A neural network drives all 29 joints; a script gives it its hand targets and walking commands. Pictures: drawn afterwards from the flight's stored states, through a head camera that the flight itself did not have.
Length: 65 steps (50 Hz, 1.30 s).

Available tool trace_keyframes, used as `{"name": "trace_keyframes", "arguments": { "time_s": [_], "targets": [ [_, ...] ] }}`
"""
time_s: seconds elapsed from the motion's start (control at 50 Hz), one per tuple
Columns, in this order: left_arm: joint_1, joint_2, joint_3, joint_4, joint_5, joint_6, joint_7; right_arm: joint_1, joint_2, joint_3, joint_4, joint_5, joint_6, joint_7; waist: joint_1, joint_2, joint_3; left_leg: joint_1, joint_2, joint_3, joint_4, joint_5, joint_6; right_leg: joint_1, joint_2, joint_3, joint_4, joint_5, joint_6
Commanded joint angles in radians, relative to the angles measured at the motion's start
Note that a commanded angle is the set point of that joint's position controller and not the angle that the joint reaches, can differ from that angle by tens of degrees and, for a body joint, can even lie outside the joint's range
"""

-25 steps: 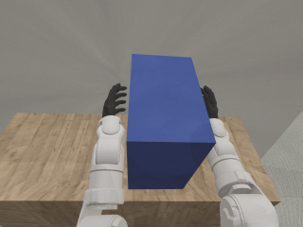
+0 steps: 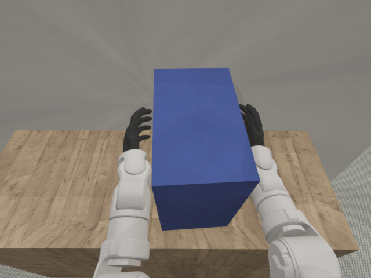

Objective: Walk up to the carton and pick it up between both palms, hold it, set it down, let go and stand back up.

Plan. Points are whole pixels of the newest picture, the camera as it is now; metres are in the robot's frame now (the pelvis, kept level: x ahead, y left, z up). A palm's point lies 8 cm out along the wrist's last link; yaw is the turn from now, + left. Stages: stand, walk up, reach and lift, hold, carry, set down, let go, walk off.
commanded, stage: set down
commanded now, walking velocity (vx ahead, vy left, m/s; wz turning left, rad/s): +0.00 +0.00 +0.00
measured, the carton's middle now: (193, 154) +0.39 -0.02 +0.02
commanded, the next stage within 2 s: none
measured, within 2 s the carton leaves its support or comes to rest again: rests again in 1.04 s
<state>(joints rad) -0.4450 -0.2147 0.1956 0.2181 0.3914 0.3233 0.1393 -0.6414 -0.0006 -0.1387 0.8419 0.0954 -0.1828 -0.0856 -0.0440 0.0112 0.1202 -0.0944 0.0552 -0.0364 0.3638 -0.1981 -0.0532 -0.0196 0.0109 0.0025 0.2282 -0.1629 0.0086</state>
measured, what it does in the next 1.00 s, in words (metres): stands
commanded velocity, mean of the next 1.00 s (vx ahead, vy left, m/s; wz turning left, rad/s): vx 0.00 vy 0.00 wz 0.00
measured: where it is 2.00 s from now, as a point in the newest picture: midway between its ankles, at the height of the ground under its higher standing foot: outside the picture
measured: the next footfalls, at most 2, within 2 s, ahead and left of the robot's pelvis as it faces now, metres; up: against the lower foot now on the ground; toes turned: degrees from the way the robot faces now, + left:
none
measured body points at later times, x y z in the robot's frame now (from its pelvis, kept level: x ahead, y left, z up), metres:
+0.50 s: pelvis -0.01 -0.01 +0.00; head +0.03 -0.01 +0.45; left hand +0.37 +0.10 +0.08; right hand +0.38 -0.16 +0.06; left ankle -0.02 +0.15 -0.75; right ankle -0.02 -0.12 -0.75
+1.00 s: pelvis -0.02 -0.01 +0.00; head +0.05 -0.01 +0.44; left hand +0.36 +0.09 +0.04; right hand +0.38 -0.17 +0.03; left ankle -0.02 +0.15 -0.75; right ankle -0.02 -0.12 -0.75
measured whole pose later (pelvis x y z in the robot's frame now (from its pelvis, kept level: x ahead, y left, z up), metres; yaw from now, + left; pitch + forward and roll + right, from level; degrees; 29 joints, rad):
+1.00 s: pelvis -0.02 -0.01 +0.00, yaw -1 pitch +3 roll -1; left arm -0.46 -0.22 0.28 0.52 0.39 0.00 0.16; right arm -0.64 0.00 -0.23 0.99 -0.02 -0.33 -0.05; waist -0.03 0.03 0.08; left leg -0.23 0.09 -0.04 0.36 -0.19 -0.06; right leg -0.18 0.04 0.00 0.27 -0.15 -0.01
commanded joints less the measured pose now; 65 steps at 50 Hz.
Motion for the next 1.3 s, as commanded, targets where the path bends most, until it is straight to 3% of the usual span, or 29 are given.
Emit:
{"name": "trace_keyframes", "arguments": {
  "time_s": [0.0, 0.04, 0.06, 0.1, 0.16, 0.22, 0.26, 0.34, 0.38, 0.44, 0.46, 0.48, 0.5, 0.52, 0.56, 0.6, 0.64, 0.66, 0.72, 0.74, 0.82, 0.9, 0.98, 1.04, 1.08, 1.12, 1.22, 1.24, 1.28],
  "targets": [
    [-0.315, -0.572, -0.353, 0.014, -0.097, -0.098, -0.053, -0.469, 0.389, 0.289, -0.219, -0.103, -0.089, 0.113, 0.109, -0.003, -0.634, 0.294, 0.014, 0.079, 0.073, 0.805, -0.018, -0.153, 0.059, -0.141, -0.062, 0.453, -0.094],
    [-0.306, -0.562, -0.33, 0.019, -0.09, -0.105, -0.053, -0.447, 0.408, 0.312, -0.212, -0.102, -0.087, 0.115, 0.13, 0.002, -0.59, 0.276, 0.005, 0.085, 0.059, 0.752, -0.012, -0.154, 0.049, -0.139, -0.073, 0.402, -0.089],
    [-0.328, -0.537, -0.285, 0.07, -0.057, -0.105, -0.055, -0.459, 0.37, 0.25, -0.174, -0.132, -0.08, 0.118, 0.114, -0.01, -0.552, 0.268, 0.004, 0.087, 0.042, 0.684, -0.003, -0.165, 0.055, -0.143, -0.068, 0.341, -0.086],
    [-0.307, -0.549, -0.291, 0.082, -0.045, -0.106, -0.066, -0.443, 0.382, 0.248, -0.157, -0.14, -0.079, 0.119, 0.104, -0.023, -0.523, 0.255, 0.001, 0.086, 0.029, 0.638, 0.008, -0.152, 0.055, -0.137, -0.038, 0.328, -0.066],
    [-0.328, -0.544, -0.282, 0.083, -0.022, -0.111, -0.07, -0.426, 0.352, 0.203, -0.117, -0.17, -0.082, 0.127, 0.086, 0.023, -0.511, 0.251, 0.0, 0.084, 0.004, 0.559, -0.005, -0.182, 0.063, -0.158, -0.021, 0.239, -0.067],
    [-0.329, -0.539, -0.237, 0.104, -0.022, -0.123, -0.072, -0.456, 0.386, 0.241, -0.147, -0.175, -0.091, 0.129, 0.134, -0.019, -0.516, 0.193, -0.016, 0.098, 0.002, 0.549, 0.016, -0.155, 0.052, -0.135, -0.009, 0.283, -0.054],
    [-0.333, -0.544, -0.278, 0.073, -0.04, -0.152, -0.072, -0.443, 0.387, 0.25, -0.17, -0.166, -0.116, 0.122, 0.105, 0.004, -0.571, 0.202, -0.019, 0.086, 0.02, 0.56, 0.008, -0.134, 0.053, -0.143, 0.035, 0.37, -0.027],
    [-0.346, -0.544, -0.251, 0.111, -0.043, -0.173, -0.068, -0.438, 0.396, 0.246, -0.098, -0.172, -0.118, 0.128, 0.125, -0.007, -0.575, 0.195, -0.016, 0.091, 0.03, 0.601, 0.006, -0.167, 0.051, -0.125, -0.008, 0.36, -0.06],
    [-0.352, -0.555, -0.25, 0.141, -0.016, -0.188, -0.072, -0.431, 0.385, 0.228, -0.109, -0.192, -0.126, 0.134, 0.104, 0.007, -0.565, 0.162, -0.016, 0.088, 0.001, 0.544, 0.004, -0.132, 0.055, -0.133, 0.025, 0.358, -0.04],
    [-0.34, -0.522, -0.208, 0.171, -0.01, -0.2, -0.07, -0.422, 0.386, 0.225, -0.061, -0.199, -0.127, 0.132, 0.131, -0.022, -0.508, 0.156, -0.018, 0.102, -0.006, 0.518, 0.015, -0.143, 0.05, -0.128, 0.015, 0.325, -0.037],
    [-0.36, -0.512, -0.214, 0.155, 0.0, -0.218, -0.067, -0.41, 0.384, 0.202, -0.033, -0.207, -0.132, 0.135, 0.116, 0.013, -0.543, 0.158, -0.023, 0.101, -0.008, 0.508, 0.009, -0.137, 0.05, -0.136, 0.027, 0.318, -0.034],
    [-0.393, -0.513, -0.203, 0.162, -0.015, -0.223, -0.063, -0.442, 0.391, 0.199, -0.036, -0.208, -0.135, 0.142, 0.138, 0.007, -0.556, 0.144, -0.017, 0.1, -0.004, 0.496, 0.009, -0.163, 0.052, -0.133, 0.016, 0.273, -0.045],
    [-0.398, -0.502, -0.182, 0.182, 0.001, -0.23, -0.065, -0.436, 0.378, 0.179, -0.012, -0.224, -0.126, 0.141, 0.123, -0.013, -0.5, 0.128, -0.021, 0.101, -0.033, 0.431, 0.022, -0.158, 0.05, -0.131, 0.032, 0.262, -0.028],
    [-0.367, -0.516, -0.201, 0.195, -0.012, -0.224, -0.063, -0.412, 0.36, 0.165, 0.002, -0.224, -0.126, 0.142, 0.096, -0.011, -0.493, 0.138, -0.015, 0.099, -0.026, 0.448, 0.019, -0.161, 0.047, -0.125, 0.022, 0.254, -0.042],
    [-0.376, -0.542, -0.22, 0.181, -0.011, -0.251, -0.051, -0.453, 0.382, 0.167, -0.044, -0.237, -0.157, 0.141, 0.114, 0.007, -0.569, 0.163, -0.01, 0.099, -0.014, 0.488, 0.005, -0.186, 0.063, -0.148, 0.028, 0.274, -0.05],
    [-0.439, -0.533, -0.236, 0.181, -0.028, -0.276, -0.045, -0.46, 0.359, 0.14, -0.021, -0.235, -0.176, 0.149, 0.097, 0.034, -0.591, 0.167, -0.009, 0.102, -0.008, 0.476, 0.0, -0.221, 0.063, -0.147, 0.024, 0.242, -0.053],
    [-0.429, -0.543, -0.229, 0.209, -0.017, -0.305, -0.024, -0.483, 0.396, 0.152, -0.018, -0.227, -0.182, 0.151, 0.126, 0.048, -0.604, 0.153, -0.011, 0.103, -0.004, 0.453, -0.008, -0.235, 0.064, -0.135, 0.008, 0.213, -0.064],
    [-0.477, -0.552, -0.242, 0.201, -0.018, -0.326, -0.016, -0.496, 0.395, 0.135, -0.04, -0.247, -0.197, 0.152, 0.116, 0.049, -0.667, 0.138, -0.012, 0.101, -0.005, 0.447, -0.013, -0.243, 0.065, -0.146, 0.027, 0.21, -0.062],
    [-0.49, -0.496, -0.171, 0.265, -0.02, -0.355, -0.017, -0.515, 0.379, 0.112, -0.032, -0.276, -0.189, 0.154, 0.131, -0.012, -0.635, 0.082, -0.016, 0.112, -0.031, 0.357, 0.02, -0.229, 0.055, -0.127, 0.028, 0.151, -0.045],
    [-0.472, -0.51, -0.175, 0.285, -0.013, -0.349, -0.018, -0.507, 0.391, 0.087, -0.016, -0.293, -0.188, 0.156, 0.111, -0.008, -0.625, 0.07, -0.016, 0.107, -0.033, 0.347, 0.012, -0.226, 0.051, -0.125, 0.03, 0.144, -0.056],
    [-0.497, -0.475, -0.129, 0.313, -0.008, -0.366, -0.032, -0.481, 0.394, 0.057, 0.041, -0.314, -0.174, 0.164, 0.119, -0.035, -0.587, 0.024, -0.022, 0.132, -0.065, 0.262, 0.03, -0.191, 0.04, -0.12, 0.031, 0.108, -0.036],
    [-0.459, -0.499, -0.132, 0.318, -0.001, -0.394, -0.032, -0.474, 0.43, 0.104, 0.016, -0.311, -0.194, 0.167, 0.146, -0.022, -0.576, 0.016, -0.025, 0.129, -0.054, 0.315, 0.027, -0.18, 0.043, -0.115, 0.039, 0.188, -0.031],
    [-0.476, -0.507, -0.147, 0.332, -0.003, -0.443, -0.027, -0.46, 0.449, 0.069, 0.07, -0.323, -0.212, 0.164, 0.125, -0.002, -0.645, 0.01, -0.026, 0.129, -0.029, 0.371, 0.012, -0.191, 0.046, -0.106, 0.053, 0.227, -0.045],
    [-0.407, -0.502, -0.134, 0.377, 0.009, -0.466, -0.029, -0.45, 0.46, 0.107, 0.036, -0.318, -0.234, 0.154, 0.142, -0.002, -0.659, 0.032, -0.024, 0.125, -0.008, 0.451, 0.01, -0.179, 0.054, -0.102, 0.057, 0.312, -0.042],
    [-0.378, -0.521, -0.129, 0.398, 0.035, -0.477, -0.035, -0.399, 0.455, 0.094, 0.118, -0.323, -0.237, 0.151, 0.123, 0.012, -0.611, 0.043, -0.026, 0.122, 0.003, 0.49, 0.008, -0.178, 0.05, -0.104, 0.064, 0.351, -0.04],
    [-0.378, -0.511, -0.123, 0.417, 0.023, -0.492, -0.038, -0.439, 0.439, 0.094, 0.072, -0.342, -0.258, 0.149, 0.132, 0.01, -0.65, 0.025, -0.022, 0.12, 0.005, 0.49, 0.005, -0.186, 0.051, -0.118, 0.067, 0.345, -0.043],
    [-0.331, -0.508, -0.122, 0.444, 0.037, -0.524, -0.049, -0.391, 0.466, 0.107, 0.111, -0.342, -0.277, 0.132, 0.128, -0.004, -0.624, 0.024, -0.024, 0.124, 0.007, 0.526, 0.008, -0.165, 0.054, -0.111, 0.075, 0.42, -0.032],
    [-0.296, -0.504, -0.104, 0.459, 0.052, -0.519, -0.048, -0.368, 0.46, 0.115, 0.14, -0.345, -0.277, 0.137, 0.143, 0.005, -0.59, 0.01, -0.026, 0.124, 0.006, 0.541, 0.008, -0.151, 0.054, -0.107, 0.079, 0.423, -0.028],
    [-0.304, -0.499, -0.114, 0.446, 0.043, -0.527, -0.05, -0.345, 0.439, 0.09, 0.159, -0.354, -0.286, 0.132, 0.116, 0.028, -0.617, 0.008, -0.028, 0.122, 0.003, 0.514, 0.0, -0.167, 0.052, -0.11, 0.066, 0.398, -0.044]
  ]
}}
